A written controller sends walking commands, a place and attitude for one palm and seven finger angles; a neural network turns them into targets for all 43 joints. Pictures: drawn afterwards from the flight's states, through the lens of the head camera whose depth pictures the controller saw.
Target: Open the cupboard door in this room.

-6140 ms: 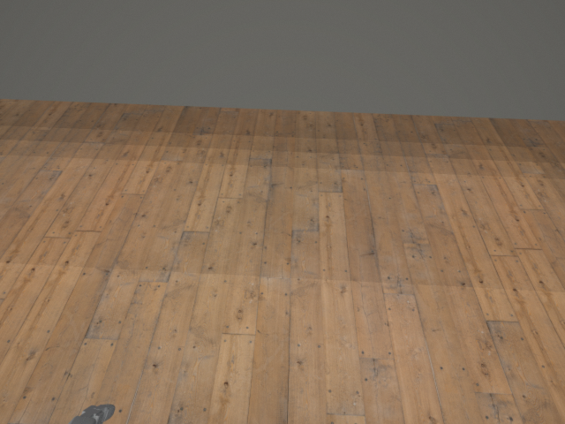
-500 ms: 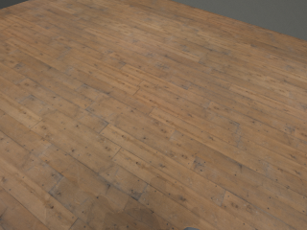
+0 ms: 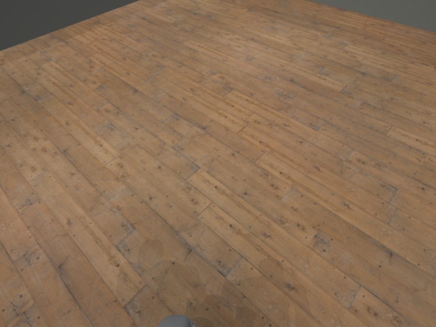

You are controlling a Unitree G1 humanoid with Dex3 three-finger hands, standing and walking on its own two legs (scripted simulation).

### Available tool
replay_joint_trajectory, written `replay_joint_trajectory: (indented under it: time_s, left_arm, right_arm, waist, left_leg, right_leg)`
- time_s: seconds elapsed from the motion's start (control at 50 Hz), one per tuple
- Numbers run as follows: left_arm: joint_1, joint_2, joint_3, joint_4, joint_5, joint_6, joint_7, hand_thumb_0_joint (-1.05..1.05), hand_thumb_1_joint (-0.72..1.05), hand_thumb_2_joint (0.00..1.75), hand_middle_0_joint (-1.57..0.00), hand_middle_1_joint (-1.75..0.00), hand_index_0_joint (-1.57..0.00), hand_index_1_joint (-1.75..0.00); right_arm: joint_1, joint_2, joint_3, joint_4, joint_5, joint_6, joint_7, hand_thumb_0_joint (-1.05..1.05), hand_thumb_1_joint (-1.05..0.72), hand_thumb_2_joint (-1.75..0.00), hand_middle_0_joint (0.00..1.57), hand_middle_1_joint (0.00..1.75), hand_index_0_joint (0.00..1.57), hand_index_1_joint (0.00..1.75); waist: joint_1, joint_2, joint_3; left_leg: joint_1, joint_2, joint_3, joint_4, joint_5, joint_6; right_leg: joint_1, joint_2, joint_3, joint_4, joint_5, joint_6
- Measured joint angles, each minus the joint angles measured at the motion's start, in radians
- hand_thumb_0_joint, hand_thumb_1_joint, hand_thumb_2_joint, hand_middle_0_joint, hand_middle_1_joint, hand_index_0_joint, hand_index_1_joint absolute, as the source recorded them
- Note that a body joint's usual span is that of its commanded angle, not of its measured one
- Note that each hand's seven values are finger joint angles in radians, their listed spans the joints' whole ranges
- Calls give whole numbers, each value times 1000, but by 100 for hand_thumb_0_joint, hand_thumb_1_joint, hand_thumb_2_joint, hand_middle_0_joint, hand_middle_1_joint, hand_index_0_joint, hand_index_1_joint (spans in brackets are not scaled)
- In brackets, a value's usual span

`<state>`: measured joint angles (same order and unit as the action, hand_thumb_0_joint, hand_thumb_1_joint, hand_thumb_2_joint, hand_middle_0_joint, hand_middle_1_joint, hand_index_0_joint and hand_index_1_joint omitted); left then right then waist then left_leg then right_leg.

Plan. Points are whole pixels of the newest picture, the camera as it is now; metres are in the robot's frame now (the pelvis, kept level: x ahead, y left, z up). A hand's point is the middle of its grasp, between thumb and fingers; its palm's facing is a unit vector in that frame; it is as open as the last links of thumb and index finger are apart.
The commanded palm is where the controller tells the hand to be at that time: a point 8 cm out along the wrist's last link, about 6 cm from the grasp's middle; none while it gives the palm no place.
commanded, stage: turn or walk to find it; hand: left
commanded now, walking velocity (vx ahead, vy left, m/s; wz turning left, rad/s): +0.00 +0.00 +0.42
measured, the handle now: out of the picture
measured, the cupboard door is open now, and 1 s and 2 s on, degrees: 0 0 0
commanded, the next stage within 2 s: none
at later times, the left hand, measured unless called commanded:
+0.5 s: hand out of the picture +0.02 +0.26 -0.16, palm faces +0.23 -0.94 -0.26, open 7.4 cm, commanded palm none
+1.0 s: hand out of the picture -0.10 +0.19 -0.16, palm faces +0.46 -0.85 -0.26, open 7.3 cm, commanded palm none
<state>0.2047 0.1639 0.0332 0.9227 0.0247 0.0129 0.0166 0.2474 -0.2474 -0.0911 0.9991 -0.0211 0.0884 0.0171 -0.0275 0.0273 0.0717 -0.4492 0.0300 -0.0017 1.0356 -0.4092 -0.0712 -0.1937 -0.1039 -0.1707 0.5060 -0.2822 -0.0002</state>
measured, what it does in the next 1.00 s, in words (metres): steps on the spot, turning left: left foot, then right foot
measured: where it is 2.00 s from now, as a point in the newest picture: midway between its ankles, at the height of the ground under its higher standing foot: outside the picture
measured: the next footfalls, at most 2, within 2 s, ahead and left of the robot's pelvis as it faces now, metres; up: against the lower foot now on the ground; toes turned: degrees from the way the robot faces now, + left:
left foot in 0.14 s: +0.02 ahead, +0.15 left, +0.00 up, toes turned +9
right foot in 0.60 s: +0.05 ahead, -0.09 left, +0.00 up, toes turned +11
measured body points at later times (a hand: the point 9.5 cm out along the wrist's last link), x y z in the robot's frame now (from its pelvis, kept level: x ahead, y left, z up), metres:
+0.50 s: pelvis -0.02 +0.03 +0.00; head +0.01 +0.04 +0.45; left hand +0.01 +0.31 -0.14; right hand +0.10 -0.19 -0.14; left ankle -0.02 +0.15 -0.74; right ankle +0.00 -0.10 -0.70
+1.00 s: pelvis -0.05 +0.00 +0.00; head -0.02 +0.00 +0.45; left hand -0.12 +0.24 -0.14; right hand +0.12 -0.22 -0.16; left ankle -0.12 +0.12 -0.70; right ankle +0.01 -0.09 -0.74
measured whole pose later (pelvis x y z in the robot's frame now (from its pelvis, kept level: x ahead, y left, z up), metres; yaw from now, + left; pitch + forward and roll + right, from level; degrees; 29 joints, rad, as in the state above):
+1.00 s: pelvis -0.05 +0.00 +0.00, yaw +26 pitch -1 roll +2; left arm 0.25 0.19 0.04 0.96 0.03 0.01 0.01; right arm 0.19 -0.24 -0.07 1.00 -0.01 0.08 0.01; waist 0.01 0.00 0.09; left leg -0.33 0.04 0.04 0.81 -0.45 -0.06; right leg -0.23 -0.13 -0.23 0.54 -0.27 -0.02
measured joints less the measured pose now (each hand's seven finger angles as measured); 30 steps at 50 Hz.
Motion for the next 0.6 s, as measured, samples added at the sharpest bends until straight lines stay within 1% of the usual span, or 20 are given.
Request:
replay_joint_trajectory:
  time_s: [0.08, 0.12, 0.14, 0.16, 0.18, 0.2, 0.22, 0.26, 0.32, 0.4, 0.48, 0.54, 0.58, 0.6]
  left_arm:
    - [13, 20, 7, 11, 5, 0, -4, 1, 90, 90, -20, -30, -21, -30]
    - [21, 36, 14, 19, 4, 5, -5, 1, 90, 90, -20, -30, -21, -30]
    - [29, 44, 17, 21, 0, 10, -6, 1, 90, 90, -20, -30, -21, -30]
    - [32, 57, 23, 25, -5, 18, -7, 1, 90, 90, -20, -30, -21, -30]
    - [32, 71, 28, 30, -6, 29, -5, 1, 90, 90, -20, -30, -21, -30]
    - [33, 82, 32, 37, -6, 42, -2, 1, 91, 90, -20, -30, -21, -30]
    - [32, 90, 36, 46, -6, 53, 0, 1, 91, 90, -20, -30, -21, -30]
    - [26, 101, 42, 60, -8, 62, -3, 1, 91, 90, -20, -30, -20, -30]
    - [17, 107, 44, 59, -9, 55, -10, 1, 91, 90, -20, -30, -20, -30]
    - [-1, 99, 40, 41, -11, 47, -11, 1, 91, 90, -20, -30, -20, -30]
    - [-26, 80, 33, 21, -14, 44, -8, 1, 91, 90, -20, -30, -20, -30]
    - [-45, 61, 25, 3, -17, 36, -7, 1, 91, 90, -20, -30, -20, -30]
    - [-49, 49, 18, -11, -19, 24, -7, 1, 91, 90, -20, -30, -20, -30]
    - [-48, 43, 15, -17, -18, 14, -6, 1, 91, 90, -20, -30, -20, -30]
  right_arm:
    - [-29, 7, 12, 0, 7, -5, -2, 1, -91, -90, 19, 30, 20, 30]
    - [-46, 10, 18, -11, 9, -16, -3, 1, -91, -90, 19, 30, 20, 30]
    - [-50, 8, 21, -21, 9, -26, -1, 1, -91, -90, 19, 30, 20, 30]
    - [-59, 13, 21, -26, 7, -36, -2, 1, -91, -90, 19, 30, 20, 30]
    - [-70, 22, 24, -33, 6, -43, -1, 0, -91, -90, 19, 30, 20, 30]
    - [-79, 29, 28, -39, 5, -51, -3, 0, -91, -90, 19, 30, 20, 30]
    - [-83, 36, 32, -44, 4, -57, -7, 0, -91, -90, 19, 30, 20, 30]
    - [-88, 46, 40, -52, 2, -63, -16, 0, -91, -90, 19, 30, 20, 30]
    - [-89, 55, 49, -55, 3, -67, -22, 0, -91, -90, 20, 30, 20, 30]
    - [-82, 60, 51, -55, 3, -67, -22, 0, -91, -90, 20, 30, 20, 30]
    - [-71, 59, 46, -54, 0, -60, -19, 0, -91, -90, 20, 30, 20, 30]
    - [-59, 52, 40, -52, -4, -51, -17, 0, -91, -90, 20, 30, 20, 30]
    - [-47, 44, 34, -49, -2, -44, -15, 0, -91, -90, 20, 30, 20, 30]
    - [-41, 39, 30, -48, 2, -42, -14, 0, -91, -90, 20, 30, 20, 30]
  waist:
    - [23, -30, 13]
    - [29, -43, 17]
    - [30, -44, 13]
    - [31, -59, 14]
    - [39, -76, 20]
    - [44, -84, 22]
    - [45, -85, 20]
    - [42, -81, 16]
    - [43, -72, 9]
    - [39, -55, -2]
    - [23, -36, -8]
    - [9, -18, -10]
    - [5, -7, -15]
    - [6, 0, -19]
  left_leg:
    - [87, 12, 36, -196, -36, 4]
    - [142, 9, 58, -327, 13, 11]
    - [176, 10, 65, -413, 75, 18]
    - [176, -2, 69, -430, 100, 53]
    - [167, -12, 73, -414, 94, 76]
    - [163, -15, 75, -405, 85, 89]
    - [164, -15, 72, -410, 83, 95]
    - [177, -19, 59, -449, 102, 99]
    - [200, -30, 39, -520, 149, 103]
    - [213, -45, 9, -575, 188, 105]
    - [205, -59, -21, -580, 203, 98]
    - [185, -69, -48, -562, 205, 85]
    - [163, -76, -65, -533, 199, 71]
    - [147, -79, -74, -506, 189, 63]
  right_leg:
    - [-20, -35, -28, 39, -15, 19]
    - [-39, -54, -43, 77, -32, 35]
    - [-54, -61, -51, 109, -46, 46]
    - [-80, -75, -41, 158, -66, 51]
    - [-112, -77, -7, 228, -134, 56]
    - [-147, -64, 30, 310, -193, 61]
    - [-179, -47, 59, 390, -219, 63]
    - [-226, -22, 93, 508, -197, 66]
    - [-256, -4, 115, 563, -143, 74]
    - [-245, 12, 131, 511, -130, 83]
    - [-206, 31, 140, 404, -153, 82]
    - [-156, 50, 140, 279, -147, 72]
    - [-100, 62, 133, 141, -74, 66]
    - [-72, 66, 125, 70, -29, 45]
